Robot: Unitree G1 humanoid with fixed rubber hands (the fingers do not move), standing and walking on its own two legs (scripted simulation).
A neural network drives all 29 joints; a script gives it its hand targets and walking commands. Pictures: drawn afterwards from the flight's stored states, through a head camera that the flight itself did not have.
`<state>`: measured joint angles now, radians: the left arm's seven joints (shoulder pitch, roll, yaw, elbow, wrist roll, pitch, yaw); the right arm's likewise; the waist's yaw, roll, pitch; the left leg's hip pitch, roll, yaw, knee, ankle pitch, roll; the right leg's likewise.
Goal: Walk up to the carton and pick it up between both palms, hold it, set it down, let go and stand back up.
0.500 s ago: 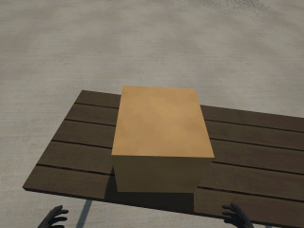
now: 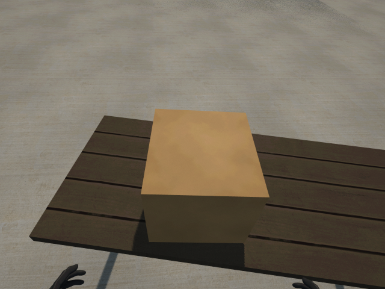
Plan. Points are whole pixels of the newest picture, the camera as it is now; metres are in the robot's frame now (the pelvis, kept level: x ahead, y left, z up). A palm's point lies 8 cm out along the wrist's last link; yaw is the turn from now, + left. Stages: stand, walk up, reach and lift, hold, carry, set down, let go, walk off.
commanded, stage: stand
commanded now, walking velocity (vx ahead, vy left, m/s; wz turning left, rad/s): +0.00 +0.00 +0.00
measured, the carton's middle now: (199, 174) +0.42 -0.02 -0.03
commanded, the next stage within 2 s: none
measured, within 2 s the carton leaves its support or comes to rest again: neither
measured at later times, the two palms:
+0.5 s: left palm out of the picture +0.10 +0.28 -0.11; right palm out of the picture +0.06 -0.29 -0.10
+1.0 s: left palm out of the picture +0.09 +0.27 -0.11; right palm out of the picture +0.05 -0.29 -0.10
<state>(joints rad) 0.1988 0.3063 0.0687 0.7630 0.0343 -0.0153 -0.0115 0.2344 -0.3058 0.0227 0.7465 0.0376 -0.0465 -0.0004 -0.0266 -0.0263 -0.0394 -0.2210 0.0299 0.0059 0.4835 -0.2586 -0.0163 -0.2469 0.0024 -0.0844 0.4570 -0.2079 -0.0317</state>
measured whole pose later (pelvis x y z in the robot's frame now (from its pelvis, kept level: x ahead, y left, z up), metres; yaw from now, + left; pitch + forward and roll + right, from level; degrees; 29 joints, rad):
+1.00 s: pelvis -0.02 +0.00 +0.00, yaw +0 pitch -2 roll +0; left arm 0.20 0.31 0.07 0.91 0.02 -0.02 -0.01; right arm 0.23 -0.32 0.02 0.93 0.04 -0.04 0.00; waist -0.03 -0.03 -0.04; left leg -0.22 0.03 0.01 0.47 -0.23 -0.02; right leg -0.25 0.00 -0.08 0.46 -0.19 -0.03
